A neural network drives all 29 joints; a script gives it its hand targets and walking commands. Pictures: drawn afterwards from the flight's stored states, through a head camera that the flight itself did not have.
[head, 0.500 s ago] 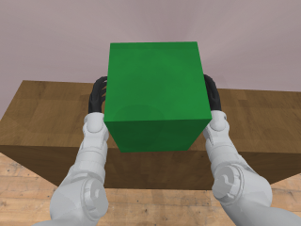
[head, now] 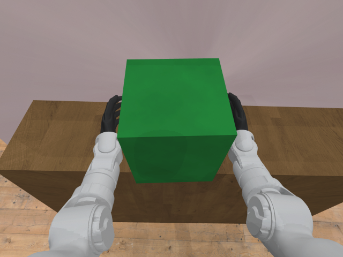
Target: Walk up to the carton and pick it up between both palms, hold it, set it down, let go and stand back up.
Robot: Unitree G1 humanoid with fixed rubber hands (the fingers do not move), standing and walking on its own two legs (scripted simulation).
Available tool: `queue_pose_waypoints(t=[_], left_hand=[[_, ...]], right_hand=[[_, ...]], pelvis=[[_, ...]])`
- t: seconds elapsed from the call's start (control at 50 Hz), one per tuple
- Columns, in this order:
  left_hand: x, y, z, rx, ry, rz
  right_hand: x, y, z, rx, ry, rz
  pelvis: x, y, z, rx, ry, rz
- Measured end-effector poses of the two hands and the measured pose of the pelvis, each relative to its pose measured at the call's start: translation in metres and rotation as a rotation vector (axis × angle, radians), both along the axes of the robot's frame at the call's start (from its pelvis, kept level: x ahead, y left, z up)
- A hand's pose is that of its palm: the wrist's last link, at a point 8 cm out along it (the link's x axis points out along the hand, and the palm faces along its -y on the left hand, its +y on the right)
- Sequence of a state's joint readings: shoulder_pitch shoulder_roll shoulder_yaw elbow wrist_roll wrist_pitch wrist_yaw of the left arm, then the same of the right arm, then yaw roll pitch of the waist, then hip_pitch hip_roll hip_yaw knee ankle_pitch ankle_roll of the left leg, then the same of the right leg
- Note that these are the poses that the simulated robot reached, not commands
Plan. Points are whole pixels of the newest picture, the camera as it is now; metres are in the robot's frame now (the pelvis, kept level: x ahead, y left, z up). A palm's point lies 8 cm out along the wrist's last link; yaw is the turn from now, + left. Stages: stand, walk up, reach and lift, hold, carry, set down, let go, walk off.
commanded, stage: reach and lift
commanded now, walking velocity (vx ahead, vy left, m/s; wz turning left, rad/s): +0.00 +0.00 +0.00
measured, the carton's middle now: (173, 126) +0.44 +0.00 +0.03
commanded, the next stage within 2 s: none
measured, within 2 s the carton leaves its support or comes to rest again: neither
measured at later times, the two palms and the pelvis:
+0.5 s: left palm (93, 106) +0.39 +0.18 +0.15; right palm (244, 108) +0.39 -0.14 +0.15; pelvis +0.00 +0.01 +0.00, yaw +2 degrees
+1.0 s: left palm (82, 101) +0.37 +0.18 +0.19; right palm (248, 105) +0.37 -0.13 +0.18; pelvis -0.01 +0.01 +0.00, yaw +3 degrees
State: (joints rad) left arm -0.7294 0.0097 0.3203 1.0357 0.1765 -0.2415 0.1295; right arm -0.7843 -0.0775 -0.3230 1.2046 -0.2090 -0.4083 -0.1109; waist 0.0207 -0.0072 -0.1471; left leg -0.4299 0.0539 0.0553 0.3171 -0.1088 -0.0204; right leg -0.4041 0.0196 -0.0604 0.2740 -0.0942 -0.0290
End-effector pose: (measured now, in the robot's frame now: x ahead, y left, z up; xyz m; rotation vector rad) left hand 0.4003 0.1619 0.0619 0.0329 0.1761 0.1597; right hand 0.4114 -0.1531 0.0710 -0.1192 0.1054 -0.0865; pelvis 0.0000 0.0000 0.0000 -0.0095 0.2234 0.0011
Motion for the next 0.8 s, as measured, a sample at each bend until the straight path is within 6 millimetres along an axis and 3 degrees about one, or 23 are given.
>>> queue_pose_waypoints(t=[0.4, 0.8], left_hand=[[-0.004, 0.010, 0.080, 0.000, -0.026, -0.028], [-0.027, 0.020, 0.107, 0.024, -0.004, -0.025]], right_hand=[[-0.012, 0.010, 0.075, 0.071, -0.015, -0.033], [-0.035, 0.019, 0.089, 0.103, -0.001, -0.037]], pelvis=[[-0.001, 0.006, 0.005, 0.001, -0.224, 0.027], [-0.010, 0.014, 0.003, 0.002, -0.315, 0.042]])
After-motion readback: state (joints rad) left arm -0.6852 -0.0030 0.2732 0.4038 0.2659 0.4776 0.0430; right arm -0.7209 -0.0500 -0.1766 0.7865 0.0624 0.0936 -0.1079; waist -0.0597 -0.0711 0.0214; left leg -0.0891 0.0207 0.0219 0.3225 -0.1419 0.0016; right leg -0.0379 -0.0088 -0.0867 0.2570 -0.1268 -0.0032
